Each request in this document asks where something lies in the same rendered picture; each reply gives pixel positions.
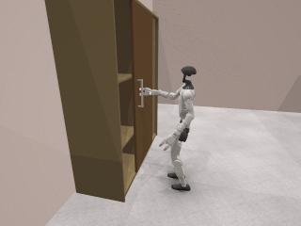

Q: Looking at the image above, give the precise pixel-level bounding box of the right robot forearm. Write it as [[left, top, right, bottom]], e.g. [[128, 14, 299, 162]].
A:
[[151, 89, 170, 98]]

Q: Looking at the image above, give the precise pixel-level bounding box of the wardrobe door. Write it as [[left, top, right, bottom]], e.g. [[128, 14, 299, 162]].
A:
[[129, 0, 153, 172], [152, 18, 155, 136]]

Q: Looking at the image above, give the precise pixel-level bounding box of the right robot hand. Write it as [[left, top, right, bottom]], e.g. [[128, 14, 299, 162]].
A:
[[139, 88, 152, 96]]

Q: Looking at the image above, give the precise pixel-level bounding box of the left robot forearm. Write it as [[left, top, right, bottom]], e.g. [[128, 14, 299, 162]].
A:
[[171, 114, 193, 138]]

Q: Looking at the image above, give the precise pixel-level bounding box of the humanoid robot torso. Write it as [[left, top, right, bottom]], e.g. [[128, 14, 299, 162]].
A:
[[178, 87, 195, 134]]

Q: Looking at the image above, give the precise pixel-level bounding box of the left robot hand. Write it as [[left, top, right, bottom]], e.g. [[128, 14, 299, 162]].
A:
[[159, 135, 176, 151]]

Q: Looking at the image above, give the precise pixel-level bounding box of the left robot upper arm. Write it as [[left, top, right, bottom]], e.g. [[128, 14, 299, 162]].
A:
[[182, 89, 195, 120]]

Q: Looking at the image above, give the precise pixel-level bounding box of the handle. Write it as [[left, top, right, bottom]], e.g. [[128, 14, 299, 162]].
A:
[[137, 79, 144, 107]]

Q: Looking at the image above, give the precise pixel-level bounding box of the left robot foot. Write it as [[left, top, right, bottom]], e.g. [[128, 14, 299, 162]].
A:
[[171, 184, 191, 191]]

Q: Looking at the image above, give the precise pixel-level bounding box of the right robot upper arm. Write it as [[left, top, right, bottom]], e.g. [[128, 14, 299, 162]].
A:
[[168, 84, 185, 100]]

